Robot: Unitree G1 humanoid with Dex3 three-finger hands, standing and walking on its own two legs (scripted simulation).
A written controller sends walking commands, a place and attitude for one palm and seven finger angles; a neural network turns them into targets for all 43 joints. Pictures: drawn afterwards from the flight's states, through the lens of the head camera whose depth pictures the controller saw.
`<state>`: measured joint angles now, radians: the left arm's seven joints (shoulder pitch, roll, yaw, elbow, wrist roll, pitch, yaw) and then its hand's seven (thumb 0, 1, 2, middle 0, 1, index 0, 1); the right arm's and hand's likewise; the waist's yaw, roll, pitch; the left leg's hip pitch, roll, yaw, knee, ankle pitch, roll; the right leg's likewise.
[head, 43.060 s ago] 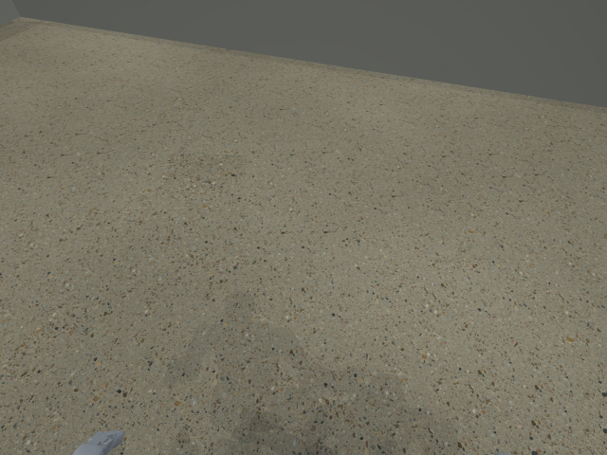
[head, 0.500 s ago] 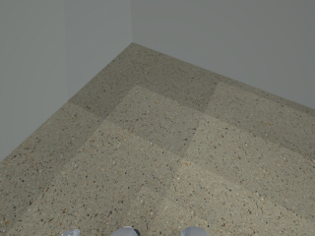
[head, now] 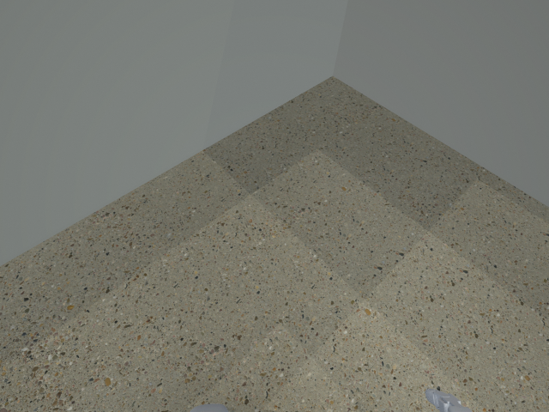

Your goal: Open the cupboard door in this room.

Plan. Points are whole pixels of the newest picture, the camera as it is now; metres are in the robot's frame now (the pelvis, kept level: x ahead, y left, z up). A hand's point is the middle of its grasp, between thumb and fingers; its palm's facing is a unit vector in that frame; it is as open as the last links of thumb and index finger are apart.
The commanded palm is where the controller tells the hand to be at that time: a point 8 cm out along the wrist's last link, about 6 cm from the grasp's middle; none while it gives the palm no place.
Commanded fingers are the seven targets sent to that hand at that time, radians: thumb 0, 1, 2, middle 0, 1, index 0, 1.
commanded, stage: turn to face it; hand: left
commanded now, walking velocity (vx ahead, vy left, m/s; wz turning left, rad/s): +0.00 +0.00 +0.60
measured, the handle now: out of the picture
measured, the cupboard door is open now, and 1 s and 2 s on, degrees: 49 49 49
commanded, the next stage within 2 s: none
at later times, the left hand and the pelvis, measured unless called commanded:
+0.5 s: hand out of the picture +0.02 +0.16 -0.14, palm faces +0.29 -0.92 -0.25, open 7.4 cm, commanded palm none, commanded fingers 0.00 0.90 0.90 -0.20 -0.30 -0.20 -0.30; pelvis +0.01 -0.05 +0.02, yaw +18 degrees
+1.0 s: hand out of the picture +0.01 +0.17 -0.14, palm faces +0.55 -0.78 -0.30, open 7.4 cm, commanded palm none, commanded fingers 0.00 0.90 0.90 -0.20 -0.30 -0.20 -0.30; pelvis +0.04 -0.08 +0.00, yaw +36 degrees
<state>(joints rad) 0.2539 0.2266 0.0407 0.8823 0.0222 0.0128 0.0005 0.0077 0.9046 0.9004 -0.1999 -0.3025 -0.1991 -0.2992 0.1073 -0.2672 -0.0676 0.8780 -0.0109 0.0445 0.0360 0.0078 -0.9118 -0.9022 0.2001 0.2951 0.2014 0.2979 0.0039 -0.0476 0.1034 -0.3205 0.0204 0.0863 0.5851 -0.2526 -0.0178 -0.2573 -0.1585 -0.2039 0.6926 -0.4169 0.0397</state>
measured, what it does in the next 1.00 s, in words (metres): steps on the spot, turning left: right foot, then left foot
